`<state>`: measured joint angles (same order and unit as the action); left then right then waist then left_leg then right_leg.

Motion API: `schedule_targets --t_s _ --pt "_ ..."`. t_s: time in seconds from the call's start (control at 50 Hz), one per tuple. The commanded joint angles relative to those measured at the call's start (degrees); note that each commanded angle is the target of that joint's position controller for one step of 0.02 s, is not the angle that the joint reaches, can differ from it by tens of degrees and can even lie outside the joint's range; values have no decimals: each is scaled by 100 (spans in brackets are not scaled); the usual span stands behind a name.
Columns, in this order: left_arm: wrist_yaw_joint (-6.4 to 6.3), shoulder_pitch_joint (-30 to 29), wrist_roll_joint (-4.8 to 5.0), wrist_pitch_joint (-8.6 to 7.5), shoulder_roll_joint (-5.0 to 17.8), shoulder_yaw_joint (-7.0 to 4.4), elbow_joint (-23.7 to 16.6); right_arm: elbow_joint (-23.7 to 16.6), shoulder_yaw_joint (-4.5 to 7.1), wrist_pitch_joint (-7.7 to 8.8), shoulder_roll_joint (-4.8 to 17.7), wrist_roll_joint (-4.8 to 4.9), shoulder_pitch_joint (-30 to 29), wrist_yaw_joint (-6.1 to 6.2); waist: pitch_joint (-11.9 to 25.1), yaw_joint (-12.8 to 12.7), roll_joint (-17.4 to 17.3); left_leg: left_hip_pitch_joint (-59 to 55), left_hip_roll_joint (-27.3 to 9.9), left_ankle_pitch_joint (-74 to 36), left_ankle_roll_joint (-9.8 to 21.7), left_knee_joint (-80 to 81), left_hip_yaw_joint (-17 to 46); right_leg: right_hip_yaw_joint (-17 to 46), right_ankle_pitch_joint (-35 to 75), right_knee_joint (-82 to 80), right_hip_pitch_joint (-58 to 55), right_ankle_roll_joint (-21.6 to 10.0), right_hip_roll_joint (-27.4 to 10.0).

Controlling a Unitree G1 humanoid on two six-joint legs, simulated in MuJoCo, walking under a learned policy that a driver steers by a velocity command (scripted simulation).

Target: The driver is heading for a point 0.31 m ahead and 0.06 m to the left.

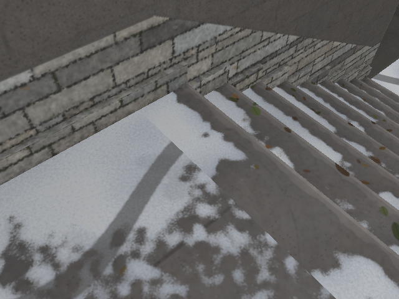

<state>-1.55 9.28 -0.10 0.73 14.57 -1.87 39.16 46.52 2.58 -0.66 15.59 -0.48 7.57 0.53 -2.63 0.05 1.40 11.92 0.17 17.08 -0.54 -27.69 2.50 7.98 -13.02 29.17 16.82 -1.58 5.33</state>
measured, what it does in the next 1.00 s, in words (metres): walks ahead: left foot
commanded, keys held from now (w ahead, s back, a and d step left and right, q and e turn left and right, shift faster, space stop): no key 0.08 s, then w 0.34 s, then w+q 0.08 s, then no key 0.50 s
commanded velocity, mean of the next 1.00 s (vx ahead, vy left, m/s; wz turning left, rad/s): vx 0.20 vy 0.00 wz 0.01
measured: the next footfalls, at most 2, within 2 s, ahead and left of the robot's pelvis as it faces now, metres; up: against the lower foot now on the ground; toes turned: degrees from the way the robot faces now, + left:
left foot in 0.78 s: +0.37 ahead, +0.09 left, +0.00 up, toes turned +3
right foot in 1.08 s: +0.30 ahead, -0.14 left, +0.00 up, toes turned +4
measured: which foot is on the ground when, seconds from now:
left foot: down 0.00-0.34, up 0.36-0.76, down 0.78-1.00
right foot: down 0.00-0.80, up 0.82-1.00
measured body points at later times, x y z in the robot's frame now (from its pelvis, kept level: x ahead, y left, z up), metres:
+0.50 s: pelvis +0.08 -0.03 +0.01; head +0.10 -0.05 +0.46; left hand +0.10 +0.24 -0.10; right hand +0.22 -0.30 -0.11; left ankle +0.06 +0.12 -0.66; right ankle +0.03 -0.11 -0.74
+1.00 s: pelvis +0.23 +0.00 +0.00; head +0.27 +0.00 +0.44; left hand +0.30 +0.27 -0.14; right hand +0.37 -0.25 -0.13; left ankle +0.33 +0.09 -0.74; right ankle +0.21 -0.15 -0.71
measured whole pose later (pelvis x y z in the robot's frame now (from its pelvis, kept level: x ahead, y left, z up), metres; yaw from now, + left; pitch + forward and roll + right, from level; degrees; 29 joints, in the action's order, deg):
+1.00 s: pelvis +0.23 +0.00 +0.00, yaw +1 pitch -1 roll +1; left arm -3.0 12.6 0.0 2.1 15.2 -1.8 49.8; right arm 50.7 1.0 2.2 14.4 -1.3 6.1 -1.1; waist -4.8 -0.1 1.2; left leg 19.4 3.2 3.6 4.1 -23.6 -2.9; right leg 4.0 -28.9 46.8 18.3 2.9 -1.7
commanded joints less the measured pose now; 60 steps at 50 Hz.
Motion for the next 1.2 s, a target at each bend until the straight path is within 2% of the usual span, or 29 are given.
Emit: schedule_targets --t_s 0.02,0.08,0.12,0.18,0.24,0.32,0.34,0.36,0.38,0.4,0.44,0.48,0.58,0.62,0.66,0.72,0.76,0.78,0.8,0.82,0.84,0.86,0.88,0.92,0.96,1.02,1.08,1.12,1.2 --pt "-24 111 -79 -45 758 -239 -396 -250 93 139 661 -59 -384 -30 578 -183 -1045 6 -1265 -1645 928 974 1171 99 -86 -41 -518 69 -335" --pt "-38 13 -88 135 682 -240 -362 -128 44 295 741 -54 -257 -48 425 -44 -839 177 -802 -747 484 1051 749 279 814 -263 -844 45 -471" --pt "2 56 -79 133 581 -215 -236 4 -16 319 700 -28 -106 -52 380 2 -801 247 -624 767 417 1288 653 119 107 -304 -906 47 -345" --pt "33 70 38 -48 673 -259 -216 108 105 311 1178 102 166 32 -258 112 -1006 218 -1283 2680 958 1928 1602 -494 -1064 501 51 -24 -135" --pt "113 30 111 -367 535 -216 -227 151 107 401 1195 221 179 65 -620 79 -832 -126 -1790 2027 1265 2037 2067 -590 -762 601 579 -148 -596" --pt "145 991 119 -521 586 -272 226 12 16 405 973 259 -120 -48 -103 -359 -621 465 -1014 717 919 1166 930 -830 -176 -459 -1290 -310 -396" --pt "127 1448 164 -514 802 -347 367 -72 -92 430 624 209 -223 -90 14 -480 -47 1010 -582 167 672 261 419 -22 -251 -841 -1903 -507 -821" --pt "149 1988 210 -505 1329 -496 462 -268 -162 519 432 146 -279 -104 192 -574 1409 2080 157 424 276 -1366 -415 1793 -677 -1571 -2688 -1065 -1775" --pt "252 2074 127 -555 1294 -476 398 -388 -116 592 733 201 -437 -126 238 -664 1186 2828 210 1530 270 -2652 102 3129 -268 -1890 -2910 -1575 -2523" --pt "256 1698 35 -594 1001 -381 364 -282 -38 610 878 333 -162 -183 105 -330 531 3207 -103 1334 423 -3288 443 2678 106 -1703 -2919 -1524 -2502" --pt "241 1422 53 -592 876 -332 308 -187 -48 628 784 327 -107 -241 81 -235 152 3419 -437 377 579 -3358 369 1638 683 -1807 -2968 -1145 -2220" --pt "220 1507 9 -542 646 -235 394 -183 -14 567 690 346 -269 -327 -8 -257 268 3330 -509 -228 529 -3187 321 839 1672 -1883 -2796 -840 -1960" --pt "64 1426 -24 -435 758 -170 596 -489 -48 484 358 82 -685 -308 -236 -180 277 2661 -294 -1173 23 -2099 -276 -355 3601 -2004 -1839 -751 -1504" --pt "0 1487 -26 -397 775 -140 706 -620 -96 484 217 68 -1016 -307 -320 -284 354 2003 -171 -1864 -23 -1204 -503 -684 3679 -1997 -1390 -648 -1300" --pt "-23 1608 -68 -413 871 -142 837 -654 -70 497 340 95 -1165 -310 -307 -355 437 1547 -33 -2368 36 -644 -535 -652 3634 -1985 -1336 -591 -1364" --pt "-54 1299 13 -410 896 -165 874 -575 43 562 683 125 -801 -346 -116 -30 564 1285 -18 -2231 252 -219 -263 -520 3836 -1622 -1797 -541 -1628" --pt "-45 1075 35 -347 912 -194 872 -261 150 581 849 7 -21 -348 297 338 459 664 194 -2096 471 37 -403 -551 4672 -622 -2127 -458 -1555" --pt "-17 1206 5 -311 894 -185 906 -131 200 586 954 -44 410 -310 634 539 176 -79 132 -3084 616 396 -379 -659 4608 241 -2009 -276 -1280" --pt "50 1734 -130 -341 630 -94 865 -68 231 573 1281 -183 758 -256 1388 302 -513 -1883 -813 -5507 1071 -341 532 -623 2781 1410 -764 -54 -944" --pt "114 2393 -86 -322 78 85 1042 43 154 491 1085 -228 987 -229 2318 112 -1498 -2996 -2185 -6250 2203 -150 2185 -547 -1949 3276 384 307 -180" --pt "128 2141 68 -277 506 -28 1187 68 45 464 677 -90 988 -262 2466 291 -880 -2458 -2142 -5118 2265 306 2549 210 -2748 3939 372 346 -138" --pt "97 1648 186 -200 754 -119 1060 -5 41 463 693 34 348 -269 1511 156 -657 -1557 -1950 -3986 2027 620 2000 99 -2557 4045 711 341 -380" --pt "19 1317 172 -105 748 -137 1024 -71 -7 449 556 29 -80 -255 945 45 -427 -825 -1690 -3069 1779 907 1596 -86 -2267 3820 761 349 -584" --pt "-133 1184 37 114 590 -135 983 -40 -34 397 527 -50 -523 -184 443 -257 -540 469 -1308 -1382 1410 1458 1145 -223 -1793 2699 138 448 -850" --pt "-208 1233 1 197 436 -91 1043 23 -18 348 600 -116 -606 -137 449 -292 -815 855 -1117 -827 1339 1636 931 -449 -1725 1835 -419 515 -740" --pt "-189 1239 -36 213 388 -75 1170 69 5 330 730 -15 -637 -70 698 -337 -709 988 -1054 362 1194 1633 820 -610 -505 654 -1101 398 -697" --pt "-132 1031 -181 202 425 -61 1163 185 -93 284 543 2 -547 -37 372 -341 -596 1556 -762 1781 609 1614 619 -546 -49 -101 -1417 118 -792" --pt "-140 802 -86 121 856 -129 1222 178 -67 236 571 -31 -390 -6 -110 29 195 834 -265 1188 238 1116 55 -229 -1348 -686 -38 -159 -942" --pt "-64 459 -72 -187 474 -28 1261 414 -91 201 485 -3 23 68 61 190 414 -102 -190 -326 320 435 -110 -197 -774 -985 267 34 -964"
